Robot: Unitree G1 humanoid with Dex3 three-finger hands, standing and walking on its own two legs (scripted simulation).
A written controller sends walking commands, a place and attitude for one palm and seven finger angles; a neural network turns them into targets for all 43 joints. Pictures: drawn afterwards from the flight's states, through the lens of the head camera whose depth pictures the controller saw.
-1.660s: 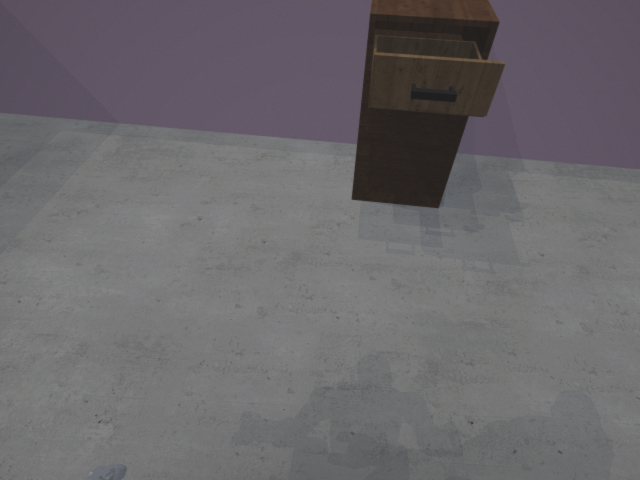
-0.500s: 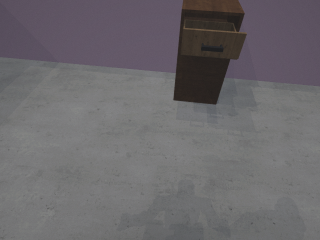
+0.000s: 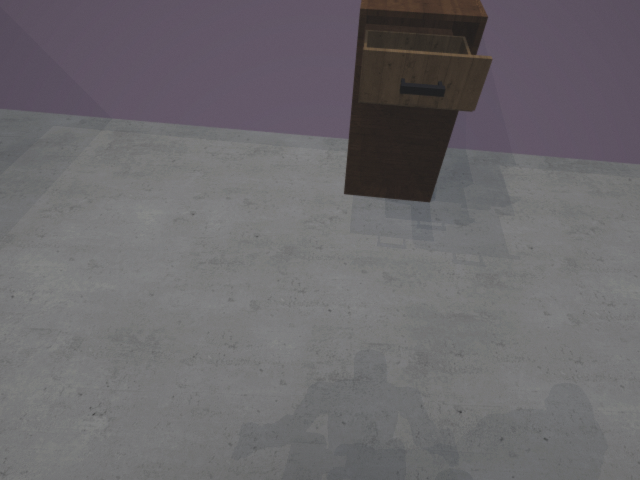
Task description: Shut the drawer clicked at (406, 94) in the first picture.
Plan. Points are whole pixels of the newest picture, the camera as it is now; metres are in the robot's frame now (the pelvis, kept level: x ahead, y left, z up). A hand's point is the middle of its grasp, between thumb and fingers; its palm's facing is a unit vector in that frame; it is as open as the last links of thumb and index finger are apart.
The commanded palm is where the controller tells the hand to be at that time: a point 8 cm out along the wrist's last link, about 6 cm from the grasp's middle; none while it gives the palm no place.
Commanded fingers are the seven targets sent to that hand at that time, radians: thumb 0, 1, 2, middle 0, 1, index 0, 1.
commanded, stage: walk to a spot facing it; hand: left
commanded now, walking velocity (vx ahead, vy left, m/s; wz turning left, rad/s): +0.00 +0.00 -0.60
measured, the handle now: (421, 86) +1.17 -0.22 -0.06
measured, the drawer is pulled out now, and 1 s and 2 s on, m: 0.27 0.27 0.27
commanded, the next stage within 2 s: none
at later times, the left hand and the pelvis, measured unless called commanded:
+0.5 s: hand out of the picture +0.04 +0.15 -0.16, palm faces -0.17 -0.97 -0.19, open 7.4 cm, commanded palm none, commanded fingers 0.00 0.90 0.90 -0.20 -0.30 -0.20 -0.30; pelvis +0.04 -0.03 +0.00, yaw -15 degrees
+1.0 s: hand (257, 321) +0.41 +0.15 -0.17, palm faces -0.49 -0.85 -0.20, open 7.4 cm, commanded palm none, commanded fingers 0.00 0.90 0.90 -0.20 -0.30 -0.20 -0.30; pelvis +0.23 +0.00 +0.00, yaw -34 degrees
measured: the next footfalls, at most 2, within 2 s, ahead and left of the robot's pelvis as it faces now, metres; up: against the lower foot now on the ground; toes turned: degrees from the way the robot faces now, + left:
left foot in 0.74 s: +0.28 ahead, +0.08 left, +0.00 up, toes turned -19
right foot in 1.30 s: +0.38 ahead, -0.25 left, +0.00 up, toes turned -51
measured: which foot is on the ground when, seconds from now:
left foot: down 0.00-0.26, up 0.28-0.72, down 0.74-1.00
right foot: down 0.00-0.74, up 0.76-1.00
